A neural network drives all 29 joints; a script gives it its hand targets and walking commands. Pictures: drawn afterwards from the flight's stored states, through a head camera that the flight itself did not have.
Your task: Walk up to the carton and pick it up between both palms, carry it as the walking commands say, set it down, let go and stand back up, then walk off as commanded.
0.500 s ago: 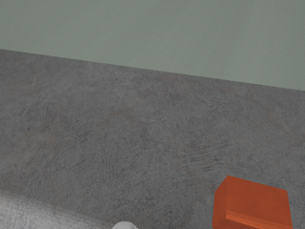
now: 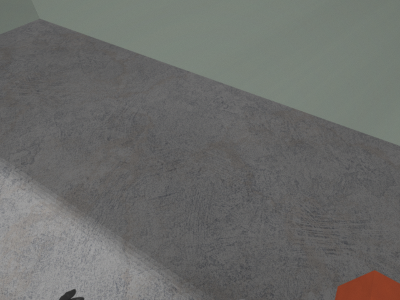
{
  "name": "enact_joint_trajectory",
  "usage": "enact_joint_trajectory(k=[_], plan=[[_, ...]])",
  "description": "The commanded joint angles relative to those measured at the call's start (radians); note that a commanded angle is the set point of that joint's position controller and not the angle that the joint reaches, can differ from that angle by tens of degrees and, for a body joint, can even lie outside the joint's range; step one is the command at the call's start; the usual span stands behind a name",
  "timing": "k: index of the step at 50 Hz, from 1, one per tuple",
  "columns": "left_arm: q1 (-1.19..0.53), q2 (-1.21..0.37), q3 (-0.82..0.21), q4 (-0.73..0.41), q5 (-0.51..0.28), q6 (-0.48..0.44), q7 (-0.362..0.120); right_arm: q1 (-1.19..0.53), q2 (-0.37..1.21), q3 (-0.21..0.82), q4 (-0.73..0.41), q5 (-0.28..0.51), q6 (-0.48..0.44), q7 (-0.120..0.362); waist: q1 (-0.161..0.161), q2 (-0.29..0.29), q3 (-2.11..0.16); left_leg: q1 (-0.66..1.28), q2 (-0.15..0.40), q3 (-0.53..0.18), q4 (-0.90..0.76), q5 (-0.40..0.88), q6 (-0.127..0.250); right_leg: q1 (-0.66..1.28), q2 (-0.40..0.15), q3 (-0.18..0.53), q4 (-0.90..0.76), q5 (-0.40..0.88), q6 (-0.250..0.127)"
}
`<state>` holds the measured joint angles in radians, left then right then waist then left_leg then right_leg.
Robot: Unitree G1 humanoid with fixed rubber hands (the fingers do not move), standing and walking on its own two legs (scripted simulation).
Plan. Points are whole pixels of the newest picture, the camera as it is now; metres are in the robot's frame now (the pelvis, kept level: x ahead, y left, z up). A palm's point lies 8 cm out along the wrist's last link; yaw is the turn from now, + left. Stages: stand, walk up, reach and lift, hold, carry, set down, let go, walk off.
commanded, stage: walk off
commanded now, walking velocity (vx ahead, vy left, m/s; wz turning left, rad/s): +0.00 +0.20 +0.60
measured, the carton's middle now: out of the picture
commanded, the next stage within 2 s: stand in 1.32 s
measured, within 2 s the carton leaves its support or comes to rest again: neither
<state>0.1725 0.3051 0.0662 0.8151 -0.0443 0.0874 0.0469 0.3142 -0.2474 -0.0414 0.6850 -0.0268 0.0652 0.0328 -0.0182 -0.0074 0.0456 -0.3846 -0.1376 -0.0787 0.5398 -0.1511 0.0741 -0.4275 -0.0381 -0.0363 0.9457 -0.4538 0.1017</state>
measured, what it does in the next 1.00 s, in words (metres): steps to the left, turning left: right foot, then left foot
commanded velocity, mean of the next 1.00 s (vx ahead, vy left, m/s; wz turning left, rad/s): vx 0.00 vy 0.20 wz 0.60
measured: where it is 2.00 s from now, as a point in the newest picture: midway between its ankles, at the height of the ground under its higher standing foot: outside the picture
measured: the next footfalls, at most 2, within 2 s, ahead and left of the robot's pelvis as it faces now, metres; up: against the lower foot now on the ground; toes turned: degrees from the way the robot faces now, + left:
right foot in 0.06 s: +0.05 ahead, -0.10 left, +0.00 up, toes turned +1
left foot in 0.46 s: +0.03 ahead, +0.30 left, +0.00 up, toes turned +17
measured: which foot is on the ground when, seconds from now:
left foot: down 0.00-0.08, up 0.10-0.44, down 0.46-0.84, up 0.86-1.00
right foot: up 0.00-0.04, down 0.06-0.46, up 0.48-0.82, down 0.84-1.00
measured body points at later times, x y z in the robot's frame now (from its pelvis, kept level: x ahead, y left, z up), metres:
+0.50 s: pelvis -0.03 +0.15 -0.01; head -0.03 +0.16 +0.44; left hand -0.01 +0.46 -0.14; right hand +0.12 -0.08 -0.13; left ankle -0.01 +0.29 -0.73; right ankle +0.00 -0.08 -0.71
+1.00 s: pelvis -0.10 +0.25 +0.02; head -0.07 +0.23 +0.47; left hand -0.19 +0.54 -0.09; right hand +0.11 +0.07 -0.12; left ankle -0.18 +0.37 -0.61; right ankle -0.03 +0.13 -0.73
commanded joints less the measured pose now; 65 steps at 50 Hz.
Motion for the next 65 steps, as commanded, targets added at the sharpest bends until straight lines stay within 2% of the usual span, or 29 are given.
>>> enact_joint_trajectory(k=[1,2,3,4,6,9,15,19,21,22,23,25,27,32,35,37,39,40,41,42,44,46,50,56,59,60,61,64,65], plan=[[0.295,0.103,0.031,0.065,0.049,-0.032,0.045,-0.072,-0.197,-0.057,-0.062,-0.015,0.012,-0.005,0.082,0.276,-0.130,-0.173,0.125,-0.316,-0.283,-0.082,-0.147,0.499,0.053,-0.008,-0.565,0.067,-0.144],[0.340,0.222,0.074,0.076,0.075,-0.041,0.050,-0.107,-0.157,-0.048,-0.082,0.007,0.007,0.001,0.132,0.041,-0.142,-0.332,-0.017,-0.159,-0.110,-0.249,-0.239,0.669,-0.106,0.175,-0.746,-0.003,-0.190],[0.224,0.353,0.088,0.035,0.089,-0.039,0.052,-0.014,-0.100,-0.048,-0.067,-0.008,0.002,0.008,0.073,-0.311,-0.119,-0.374,-0.032,-0.052,0.442,-0.416,-0.190,0.494,-0.540,0.546,-0.770,-0.079,-0.283],[0.025,0.246,0.056,-0.018,0.098,-0.045,0.057,-0.046,-0.167,-0.054,-0.066,-0.038,0.008,0.013,0.012,-0.129,0.000,-0.396,0.104,-0.077,0.627,-0.315,-0.139,0.238,-0.627,0.515,-0.857,-0.028,-0.334],[-0.136,0.173,0.029,-0.064,0.080,-0.065,0.047,0.066,-0.249,-0.079,-0.024,-0.025,0.030,0.038,-0.088,-0.040,0.035,-0.203,0.129,-0.084,0.820,-0.230,-0.143,0.080,-0.442,0.263,-0.781,0.154,-0.294],[-0.055,0.132,0.020,-0.039,0.069,-0.081,0.028,0.085,-0.115,-0.045,-0.008,0.003,0.013,0.054,-0.064,-0.094,-0.071,-0.243,0.110,0.001,0.783,-0.121,-0.136,0.262,-0.301,-0.001,-0.658,0.421,-0.193],[0.129,0.158,0.045,0.018,0.076,-0.060,-0.010,-0.012,-0.028,-0.005,-0.030,0.045,-0.009,0.017,0.053,-0.270,-0.114,-0.196,0.149,0.107,0.320,-0.205,-0.190,0.465,-0.217,-0.124,-0.539,0.588,-0.168],[-0.003,0.208,0.057,-0.047,0.068,-0.060,-0.029,0.051,-0.091,-0.031,-0.019,0.022,-0.025,0.003,-0.016,-0.327,-0.151,0.015,0.176,0.203,0.037,-0.136,-0.185,0.382,-0.329,-0.108,-0.443,0.505,-0.137],[-0.015,0.136,0.040,-0.068,0.073,-0.058,-0.031,0.162,-0.133,-0.042,0.035,-0.006,-0.038,-0.011,-0.056,-0.091,-0.149,0.213,0.155,0.162,-0.137,0.107,-0.144,0.229,-0.222,-0.177,-0.204,0.302,-0.066],[-0.010,0.054,0.035,-0.100,0.085,-0.045,-0.031,0.216,-0.263,-0.061,0.043,-0.029,-0.042,-0.001,-0.071,0.402,-0.138,0.284,0.392,-0.236,-0.184,0.487,-0.032,-0.085,-0.072,-0.160,0.084,-0.220,-0.026],[-0.088,0.046,0.032,-0.122,0.082,-0.014,-0.012,0.197,-0.292,-0.062,0.050,-0.015,-0.039,0.010,-0.067,0.464,-0.097,0.157,0.402,-0.425,-0.277,0.329,0.007,-0.141,-0.028,0.008,0.261,-0.327,-0.015],[-0.075,0.099,0.034,-0.108,0.062,0.013,0.005,0.083,-0.268,-0.067,0.004,-0.014,-0.025,-0.003,-0.041,0.297,-0.007,0.008,0.341,-0.325,-0.318,-0.123,-0.036,-0.159,-0.061,0.052,0.295,-0.097,-0.056],[-0.030,0.094,0.034,-0.069,0.083,0.020,0.004,-0.036,-0.222,-0.063,-0.028,-0.008,-0.004,-0.005,-0.001,0.300,0.063,-0.127,0.257,-0.274,-0.364,-0.439,-0.105,-0.150,-0.101,0.041,0.324,0.044,-0.055],[0.042,0.104,0.032,-0.006,0.072,-0.012,-0.004,0.040,-0.191,-0.057,-0.026,-0.009,-0.027,-0.014,0.000,0.143,-0.188,0.230,0.220,-0.266,-0.227,0.104,-0.054,-0.054,-0.012,0.000,0.155,0.089,-0.062],[0.024,0.081,0.014,-0.014,0.055,-0.024,0.002,0.010,-0.211,-0.062,-0.040,-0.020,-0.014,-0.002,0.001,0.150,-0.140,0.178,0.221,-0.306,-0.253,0.077,0.009,0.019,0.011,-0.016,-0.074,0.016,-0.060],[0.145,0.082,0.018,0.017,0.042,-0.011,0.010,0.014,-0.188,-0.052,-0.049,-0.012,-0.008,-0.002,0.028,0.186,-0.177,0.039,0.203,-0.336,-0.296,0.074,-0.055,0.271,0.050,0.010,-0.291,-0.008,-0.104],[0.281,0.152,0.048,0.083,0.048,-0.021,0.032,-0.083,-0.163,-0.049,-0.074,-0.010,0.004,-0.009,0.087,0.288,-0.129,-0.157,0.081,-0.259,-0.333,-0.059,-0.223,0.502,0.066,-0.021,-0.545,0.037,-0.152],[0.380,0.189,0.065,0.116,0.066,-0.026,0.039,-0.093,-0.151,-0.042,-0.081,-0.003,-0.005,-0.002,0.134,0.150,-0.135,-0.268,-0.016,-0.135,-0.206,-0.172,-0.320,0.663,-0.015,0.019,-0.749,0.037,-0.198],[0.345,0.300,0.088,0.102,0.080,-0.034,0.042,0.053,-0.090,-0.043,-0.038,0.016,0.003,-0.002,0.093,-0.341,-0.242,-0.240,-0.073,-0.044,0.498,-0.451,-0.284,0.568,-0.516,0.491,-0.782,-0.170,-0.333],[-0.006,0.260,0.055,-0.001,0.096,-0.036,0.057,0.040,-0.182,-0.066,-0.025,-0.033,0.019,0.014,-0.027,-0.236,0.011,-0.354,0.116,-0.052,0.693,-0.344,-0.160,0.191,-0.648,0.482,-0.878,-0.116,-0.353],[-0.238,0.129,0.021,-0.071,0.067,-0.061,0.053,0.075,-0.247,-0.079,-0.032,-0.032,0.026,0.057,-0.128,-0.053,0.059,-0.225,0.133,-0.080,0.820,-0.204,-0.144,0.033,-0.476,0.232,-0.810,0.071,-0.285],[-0.154,0.111,0.014,-0.062,0.082,-0.084,0.048,0.071,-0.212,-0.068,-0.014,-0.026,0.023,0.048,-0.100,0.010,-0.036,-0.173,0.106,-0.018,0.881,-0.113,-0.118,0.134,-0.362,0.015,-0.674,0.379,-0.212],[0.065,0.108,0.023,0.007,0.080,-0.063,0.016,0.017,-0.078,-0.026,-0.016,0.020,0.008,0.029,0.015,-0.126,-0.029,-0.275,0.113,0.057,0.607,-0.106,-0.162,0.363,-0.231,-0.113,-0.585,0.469,-0.183],[0.028,0.169,0.050,-0.004,0.071,-0.056,-0.030,0.010,-0.045,-0.013,-0.016,0.030,-0.018,0.000,0.028,-0.318,-0.117,-0.082,0.187,0.154,0.155,-0.182,-0.187,0.397,-0.307,-0.129,-0.470,0.503,-0.157],[-0.032,0.175,0.060,-0.015,0.077,-0.052,-0.033,0.126,-0.129,-0.042,0.036,-0.019,-0.038,-0.015,-0.054,-0.046,-0.180,0.165,0.167,0.170,-0.096,0.036,-0.129,0.307,-0.273,-0.193,-0.185,0.351,-0.082],[-0.013,0.068,0.036,-0.053,0.079,-0.037,-0.038,0.200,-0.212,-0.056,0.050,-0.028,-0.049,-0.018,-0.068,0.283,-0.132,0.252,0.339,-0.194,-0.176,0.546,-0.036,0.011,-0.114,-0.187,0.041,-0.152,-0.041],[-0.085,0.025,0.026,-0.099,0.076,-0.012,-0.022,0.231,-0.283,-0.062,0.055,-0.018,-0.054,-0.003,-0.072,0.473,-0.107,0.238,0.381,-0.407,-0.201,0.582,0.016,-0.164,-0.014,-0.042,0.216,-0.350,-0.016],[-0.088,0.070,0.021,-0.082,0.077,0.008,-0.001,0.066,-0.265,-0.071,0.004,-0.009,-0.038,-0.012,-0.029,0.257,-0.026,0.105,0.301,-0.305,-0.222,0.171,-0.007,-0.194,-0.099,0.052,0.324,-0.110,-0.019],[-0.089,0.069,0.020,-0.066,0.081,0.001,-0.001,0.060,-0.231,-0.058,-0.013,-0.005,-0.031,-0.021,-0.034,0.314,-0.022,0.059,0.271,-0.258,-0.224,0.158,0.031,-0.167,-0.074,0.020,0.343,-0.046,-0.031]])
